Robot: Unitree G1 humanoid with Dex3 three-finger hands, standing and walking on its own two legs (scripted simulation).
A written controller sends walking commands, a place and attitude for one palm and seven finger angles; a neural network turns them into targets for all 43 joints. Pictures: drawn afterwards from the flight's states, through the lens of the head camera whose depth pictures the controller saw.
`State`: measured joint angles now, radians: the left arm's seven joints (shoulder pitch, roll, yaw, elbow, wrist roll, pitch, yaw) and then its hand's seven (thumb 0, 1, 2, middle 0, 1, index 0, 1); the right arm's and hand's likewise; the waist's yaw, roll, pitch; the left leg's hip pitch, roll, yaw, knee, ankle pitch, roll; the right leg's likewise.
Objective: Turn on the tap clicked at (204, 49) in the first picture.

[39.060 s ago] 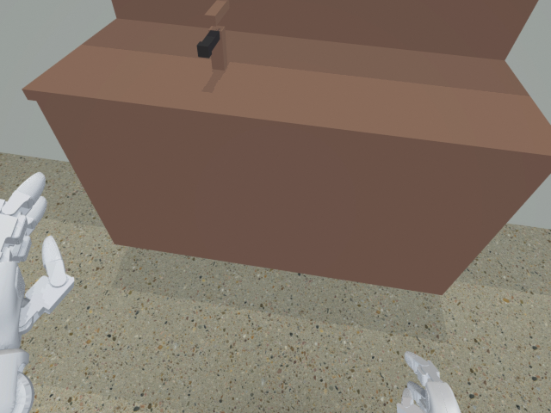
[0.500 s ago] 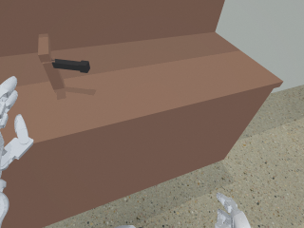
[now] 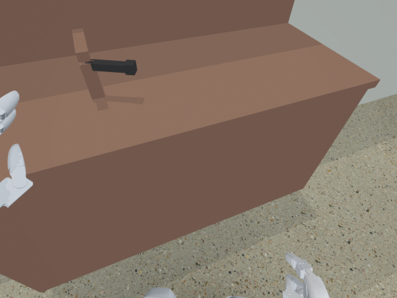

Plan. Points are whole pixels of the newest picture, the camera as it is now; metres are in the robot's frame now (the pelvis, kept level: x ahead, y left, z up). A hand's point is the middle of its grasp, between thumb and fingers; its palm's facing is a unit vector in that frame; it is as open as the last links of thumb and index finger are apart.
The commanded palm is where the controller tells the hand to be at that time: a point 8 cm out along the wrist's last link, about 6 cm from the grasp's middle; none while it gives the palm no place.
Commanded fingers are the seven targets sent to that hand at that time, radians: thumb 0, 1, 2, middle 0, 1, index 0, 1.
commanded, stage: come to a stop and stand still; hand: left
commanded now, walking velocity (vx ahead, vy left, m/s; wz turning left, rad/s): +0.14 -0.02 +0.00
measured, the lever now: (130, 67) +0.62 +0.22 +0.14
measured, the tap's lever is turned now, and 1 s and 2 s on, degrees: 63 63 63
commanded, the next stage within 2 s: look again from close up in 0.44 s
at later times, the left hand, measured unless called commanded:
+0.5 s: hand out of the picture +0.19 +0.28 +0.22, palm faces +0.44 -0.73 -0.51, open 7.4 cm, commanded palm +0.14 +0.30 +0.20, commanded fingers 0.00 0.90 0.90 -0.20 -0.30 -0.20 -0.30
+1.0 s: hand (16, 200) +0.20 +0.25 +0.20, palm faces +0.44 -0.80 -0.41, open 7.4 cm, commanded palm +0.15 +0.28 +0.20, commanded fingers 0.00 0.90 0.90 -0.20 -0.30 -0.20 -0.30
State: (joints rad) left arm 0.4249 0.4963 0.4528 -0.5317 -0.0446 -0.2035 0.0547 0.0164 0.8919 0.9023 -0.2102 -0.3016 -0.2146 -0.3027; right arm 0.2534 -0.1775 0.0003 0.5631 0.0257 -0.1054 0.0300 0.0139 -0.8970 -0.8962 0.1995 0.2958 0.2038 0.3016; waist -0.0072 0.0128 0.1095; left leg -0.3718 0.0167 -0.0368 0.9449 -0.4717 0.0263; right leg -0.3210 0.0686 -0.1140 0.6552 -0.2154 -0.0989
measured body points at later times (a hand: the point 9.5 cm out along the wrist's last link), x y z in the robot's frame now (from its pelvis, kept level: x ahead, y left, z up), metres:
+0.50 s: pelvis -0.02 +0.01 +0.03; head -0.01 +0.01 +0.48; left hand +0.16 +0.32 +0.24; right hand +0.14 -0.20 -0.07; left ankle -0.02 +0.10 -0.71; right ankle +0.01 -0.09 -0.70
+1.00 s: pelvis -0.01 +0.00 +0.03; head +0.00 -0.01 +0.48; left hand +0.17 +0.29 +0.22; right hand +0.17 -0.24 -0.05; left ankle -0.01 +0.11 -0.71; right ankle +0.01 -0.09 -0.71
